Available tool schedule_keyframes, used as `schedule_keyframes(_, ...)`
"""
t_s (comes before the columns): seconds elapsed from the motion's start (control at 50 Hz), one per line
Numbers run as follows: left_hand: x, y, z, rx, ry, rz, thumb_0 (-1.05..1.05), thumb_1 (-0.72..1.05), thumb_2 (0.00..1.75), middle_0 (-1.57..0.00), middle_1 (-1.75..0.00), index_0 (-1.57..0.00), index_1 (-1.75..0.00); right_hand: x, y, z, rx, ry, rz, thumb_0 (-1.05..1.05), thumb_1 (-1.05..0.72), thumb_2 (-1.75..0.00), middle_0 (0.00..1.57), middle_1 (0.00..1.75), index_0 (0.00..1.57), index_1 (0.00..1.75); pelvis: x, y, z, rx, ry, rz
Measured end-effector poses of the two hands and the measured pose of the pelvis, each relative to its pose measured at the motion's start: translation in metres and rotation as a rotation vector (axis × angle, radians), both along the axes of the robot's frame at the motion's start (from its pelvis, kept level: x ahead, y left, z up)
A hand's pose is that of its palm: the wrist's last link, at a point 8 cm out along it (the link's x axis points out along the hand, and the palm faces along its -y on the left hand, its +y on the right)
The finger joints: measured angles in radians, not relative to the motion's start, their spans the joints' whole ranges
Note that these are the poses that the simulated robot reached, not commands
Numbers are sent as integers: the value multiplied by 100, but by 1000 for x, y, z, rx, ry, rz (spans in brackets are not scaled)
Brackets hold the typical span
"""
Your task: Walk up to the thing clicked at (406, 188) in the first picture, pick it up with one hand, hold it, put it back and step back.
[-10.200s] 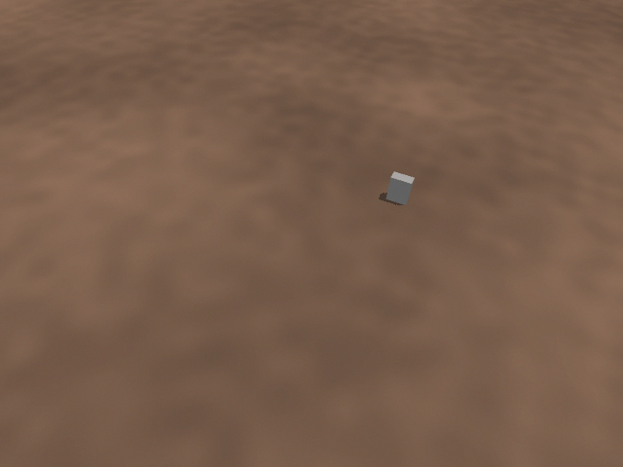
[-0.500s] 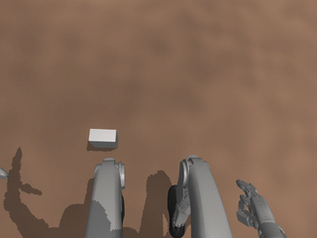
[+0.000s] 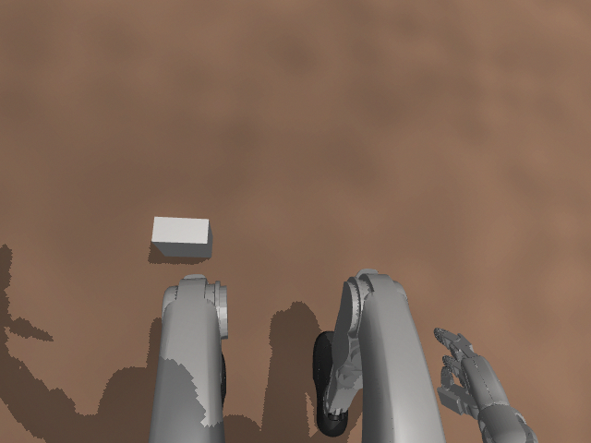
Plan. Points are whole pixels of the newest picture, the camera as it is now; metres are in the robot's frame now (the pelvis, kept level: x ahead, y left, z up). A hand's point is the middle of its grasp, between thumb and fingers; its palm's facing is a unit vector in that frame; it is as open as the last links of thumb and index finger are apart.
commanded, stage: go down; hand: left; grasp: from the side
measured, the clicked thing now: (185, 238) +0.43 +0.19 -0.34
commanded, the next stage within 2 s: approach in 0.64 s
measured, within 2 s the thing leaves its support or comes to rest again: neither
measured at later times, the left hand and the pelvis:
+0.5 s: hand out of the picture +0.37 +0.40 -0.03, palm faces +0.12 -0.99 -0.10, open 17.4 cm; pelvis +0.00 +0.00 -0.03, yaw +0 degrees
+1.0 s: hand out of the picture +0.37 +0.38 -0.08, palm faces +0.11 -0.99 -0.03, open 17.5 cm; pelvis -0.01 +0.00 -0.06, yaw -2 degrees
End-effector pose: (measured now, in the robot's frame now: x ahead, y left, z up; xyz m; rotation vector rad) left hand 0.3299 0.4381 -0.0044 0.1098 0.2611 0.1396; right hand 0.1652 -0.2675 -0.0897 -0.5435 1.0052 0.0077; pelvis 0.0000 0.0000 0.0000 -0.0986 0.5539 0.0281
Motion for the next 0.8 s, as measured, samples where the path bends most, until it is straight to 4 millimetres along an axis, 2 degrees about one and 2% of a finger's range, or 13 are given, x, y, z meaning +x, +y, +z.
schedule_keyframes(0.28, 8, 5, -13, -12, -39, -6, -1, -52, 6, -6, -8, -6, -7, -9, -5, -18, -15, 28, -2, 1, -92, -90, 20, 30, 20, 30, 0, 0, -19, -6, -1, -1)
schedule_keyframes(0.8, 12, 13, -28, -24, -93, -12, -1, -56, 7, -6, -9, -6, -9, -12, -5, -29, -37, 36, 17, 0, -92, -90, 20, 30, 20, 30, -4, 3, -38, -16, -23, -3)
